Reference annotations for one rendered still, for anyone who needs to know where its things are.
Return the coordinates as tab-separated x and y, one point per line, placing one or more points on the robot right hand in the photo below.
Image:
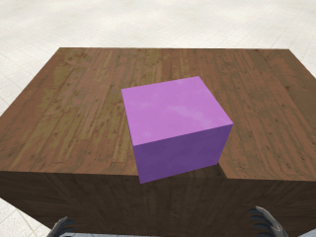
270	223

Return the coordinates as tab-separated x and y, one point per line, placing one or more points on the carton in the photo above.
175	127

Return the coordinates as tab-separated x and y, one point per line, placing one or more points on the pedestal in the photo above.
66	150

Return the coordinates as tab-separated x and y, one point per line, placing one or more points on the robot left hand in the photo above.
56	230

